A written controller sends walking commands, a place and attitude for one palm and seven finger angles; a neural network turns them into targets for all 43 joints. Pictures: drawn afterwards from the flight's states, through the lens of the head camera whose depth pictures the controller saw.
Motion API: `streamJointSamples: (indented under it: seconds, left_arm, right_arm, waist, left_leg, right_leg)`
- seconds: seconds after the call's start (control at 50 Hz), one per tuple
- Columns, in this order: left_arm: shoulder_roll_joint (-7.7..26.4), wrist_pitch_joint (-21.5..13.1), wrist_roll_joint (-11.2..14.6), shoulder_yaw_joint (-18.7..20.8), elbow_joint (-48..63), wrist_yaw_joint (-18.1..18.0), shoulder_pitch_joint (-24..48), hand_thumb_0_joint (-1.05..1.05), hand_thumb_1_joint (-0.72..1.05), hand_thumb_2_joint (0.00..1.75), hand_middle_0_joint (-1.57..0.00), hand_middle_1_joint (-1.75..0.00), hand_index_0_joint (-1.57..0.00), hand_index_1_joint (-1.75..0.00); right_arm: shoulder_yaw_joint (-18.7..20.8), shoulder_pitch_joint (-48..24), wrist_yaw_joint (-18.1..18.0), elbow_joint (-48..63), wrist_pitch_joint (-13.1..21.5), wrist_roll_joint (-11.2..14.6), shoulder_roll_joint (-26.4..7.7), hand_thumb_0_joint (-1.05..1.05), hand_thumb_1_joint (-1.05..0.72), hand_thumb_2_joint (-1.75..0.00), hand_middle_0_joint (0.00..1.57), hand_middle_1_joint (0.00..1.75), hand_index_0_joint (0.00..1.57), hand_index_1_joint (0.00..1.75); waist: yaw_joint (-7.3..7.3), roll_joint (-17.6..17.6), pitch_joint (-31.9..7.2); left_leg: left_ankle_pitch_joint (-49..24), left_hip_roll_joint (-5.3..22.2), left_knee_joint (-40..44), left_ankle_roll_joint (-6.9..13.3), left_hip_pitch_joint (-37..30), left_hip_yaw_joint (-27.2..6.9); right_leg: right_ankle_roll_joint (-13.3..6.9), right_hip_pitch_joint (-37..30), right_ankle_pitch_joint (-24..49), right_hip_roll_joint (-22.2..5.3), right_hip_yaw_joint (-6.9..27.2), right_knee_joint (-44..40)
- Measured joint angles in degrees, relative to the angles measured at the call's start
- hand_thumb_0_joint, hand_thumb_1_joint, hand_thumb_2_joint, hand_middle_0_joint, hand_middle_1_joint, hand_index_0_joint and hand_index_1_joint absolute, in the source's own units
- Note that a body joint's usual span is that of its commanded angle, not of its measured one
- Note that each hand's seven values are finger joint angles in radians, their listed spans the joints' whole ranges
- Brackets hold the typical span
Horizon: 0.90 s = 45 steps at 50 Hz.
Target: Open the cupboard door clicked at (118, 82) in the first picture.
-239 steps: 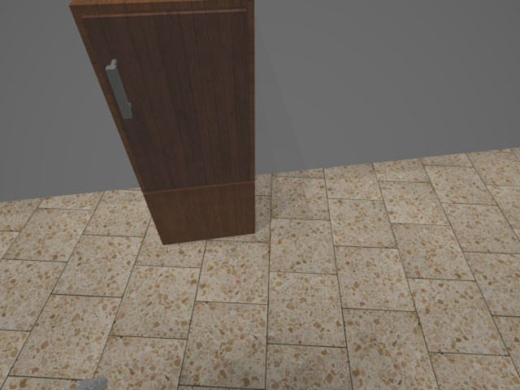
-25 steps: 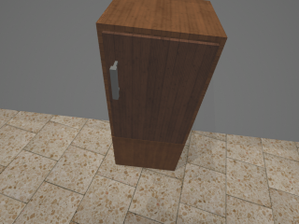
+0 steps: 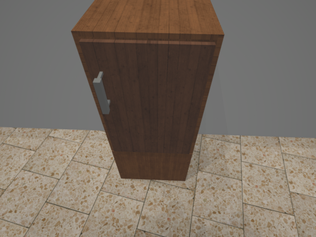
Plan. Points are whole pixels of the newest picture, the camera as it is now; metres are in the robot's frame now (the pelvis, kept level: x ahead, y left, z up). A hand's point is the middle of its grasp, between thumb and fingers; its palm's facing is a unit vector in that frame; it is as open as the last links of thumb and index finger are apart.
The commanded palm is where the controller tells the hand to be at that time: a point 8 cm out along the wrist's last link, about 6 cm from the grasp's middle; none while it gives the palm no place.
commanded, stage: come to a stop and stand still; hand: left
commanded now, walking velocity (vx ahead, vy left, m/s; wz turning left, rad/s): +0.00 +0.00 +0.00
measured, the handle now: (103, 93) +0.55 +0.21 +0.04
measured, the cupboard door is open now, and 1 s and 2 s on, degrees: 0 0 0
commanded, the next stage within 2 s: look again from close up in 0.16 s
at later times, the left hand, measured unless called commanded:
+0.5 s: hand out of the picture -0.04 +0.19 -0.18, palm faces +0.02 -0.98 -0.19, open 7.3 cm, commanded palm none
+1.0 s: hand out of the picture +0.11 +0.22 -0.09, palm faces +0.23 -0.94 -0.24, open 7.3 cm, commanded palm +0.09 +0.25 -0.06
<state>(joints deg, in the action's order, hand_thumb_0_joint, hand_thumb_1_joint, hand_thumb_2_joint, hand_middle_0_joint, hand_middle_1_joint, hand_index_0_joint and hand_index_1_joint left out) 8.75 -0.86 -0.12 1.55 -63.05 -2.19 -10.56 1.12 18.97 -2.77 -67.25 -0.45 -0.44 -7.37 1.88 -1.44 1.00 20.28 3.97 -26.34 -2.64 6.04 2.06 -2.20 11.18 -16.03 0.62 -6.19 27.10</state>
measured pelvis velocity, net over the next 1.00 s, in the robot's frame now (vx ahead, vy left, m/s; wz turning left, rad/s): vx -0.02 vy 0.03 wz -0.01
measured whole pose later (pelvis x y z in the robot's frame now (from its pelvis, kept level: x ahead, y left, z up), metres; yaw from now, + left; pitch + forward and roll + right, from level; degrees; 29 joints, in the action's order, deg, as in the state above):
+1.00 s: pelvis -0.02 +0.03 +0.00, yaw +0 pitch +0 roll +0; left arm 10.4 1.3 7.1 1.1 -18.8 -7.7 -27.2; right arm -0.1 22.0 -4.5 -53.9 12.9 2.6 -11.5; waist 0.3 -1.5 -1.0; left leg 19.1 -0.3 -30.2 0.9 11.6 3.4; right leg 0.1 15.8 -16.8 -2.9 -4.4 32.1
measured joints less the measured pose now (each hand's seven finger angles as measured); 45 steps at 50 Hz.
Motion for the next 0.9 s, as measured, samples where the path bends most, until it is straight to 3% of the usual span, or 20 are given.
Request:
streamJointSamples:
  seconds: [0.14, 0.26, 0.3, 0.34, 0.4, 0.58, 0.88, 0.9]
  left_arm:
    - [0.4, 0.1, 0.2, 0.0, -0.7, -0.4, -0.3, 0.0, 0.95, 0.9, -0.2, -0.3, -0.2, -0.3]
    - [0.3, 0.5, -0.1, -0.4, -1.7, -0.2, -2.4, 0.0, 0.94, 0.9, -0.2, -0.3, -0.2, -0.3]
    - [-0.2, -0.4, -0.5, -0.7, -1.4, -1.0, -3.2, 0.0, 0.94, 0.9, -0.2, -0.3, -0.2, -0.3]
    - [-0.9, -1.3, -0.8, -1.1, -0.7, -1.1, -4.3, 0.0, 0.93, 0.9, -0.2, -0.3, -0.2, -0.3]
    - [-1.2, -0.7, -0.8, -1.6, -0.8, -0.6, -5.6, 0.0, 0.92, 0.9, -0.2, -0.3, -0.2, -0.3]
    - [-1.0, 0.9, -0.8, -2.0, -1.0, 0.6, -7.7, 0.01, 0.91, 0.9, -0.2, -0.3, -0.2, -0.3]
    - [-1.8, 0.1, -0.7, -2.2, -1.0, 0.0, -6.4, 0.01, 0.91, 0.9, -0.2, -0.3, -0.2, -0.3]
    - [-1.1, 4.5, 1.2, -2.0, 7.7, -0.9, -9.3, 0.02, 0.93, 0.9, -0.2, -0.3, -0.2, -0.3]
  right_arm:
    - [-0.3, -2.7, -0.2, 0.3, 0.8, -0.1, 0.9, 0.0, -0.91, -0.9, 0.19, 0.3, 0.2, 0.3]
    - [-0.2, -3.8, -0.4, 0.6, 0.5, -0.2, -0.3, 0.01, -0.93, -0.9, 0.19, 0.3, 0.2, 0.3]
    - [-0.1, -4.3, 0.1, 2.1, 0.2, 0.0, -1.1, 0.01, -0.93, -0.9, 0.2, 0.3, 0.2, 0.3]
    - [0.2, -5.0, 0.4, 4.2, 0.1, 0.2, -2.3, 0.01, -0.93, -0.9, 0.19, 0.3, 0.2, 0.3]
    - [0.4, -5.0, 0.9, 6.2, 0.7, 0.0, -3.0, 0.01, -0.92, -0.9, 0.19, 0.3, 0.2, 0.3]
    - [-1.4, -1.1, 1.1, 6.3, 0.9, -0.4, -1.6, 0.01, -0.93, -0.9, 0.19, 0.3, 0.2, 0.3]
    - [-2.1, -0.3, 1.3, 3.9, 1.4, 0.0, -0.3, 0.01, -0.91, -0.9, 0.2, 0.3, 0.2, 0.3]
    - [-2.4, 0.3, 1.2, 6.0, 1.8, 0.8, -0.4, 0.01, -0.91, -0.9, 0.2, 0.3, 0.2, 0.3]
  waist:
    - [-1.28, 1.0, -0.4]
    - [-1.85, 0.5, -0.2]
    - [-1.99, -0.1, 0.3]
    - [-1.92, -1.2, 1.6]
    - [-1.6, -1.3, 2.5]
    - [-2.58, -0.1, 0.3]
    - [-1.97, 0.1, 1.1]
    - [-1.83, 0.3, 1.4]
  left_leg:
    - [-1.4, 0.2, 2.9, -0.2, -2.2, 0.4]
    - [-2.0, 0.1, 3.8, 0.0, -3.1, 0.6]
    - [-0.5, 0.4, -1.5, 0.9, 0.6, 0.6]
    - [1.8, 0.4, -5.7, 1.8, 3.9, 0.1]
    - [-1.4, -0.6, -5.6, 2.4, 4.8, 0.4]
    - [-2.3, -3.9, -2.2, 4.1, 3.0, 2.1]
    - [-2.8, -4.2, -0.7, 4.0, 3.0, 2.5]
    - [-2.4, -3.9, -1.5, 3.9, 3.4, 2.6]
  right_leg:
    - [-0.2, -1.7, 0.8, 0.4, 0.2, -2.0]
    - [-0.1, -2.6, 1.5, 0.4, 0.4, -3.0]
    - [0.2, -1.3, 2.0, 0.6, 0.2, -2.7]
    - [0.2, -0.1, 2.4, 0.9, 0.2, -1.9]
    - [0.7, 1.4, 1.5, 0.2, 0.6, 1.2]
    - [2.5, 1.8, 1.5, -3.0, 2.5, 2.1]
    - [2.7, 2.6, 1.3, -3.2, 3.0, 2.0]
    - [2.6, 2.8, 1.2, -3.0, 3.0, 2.4]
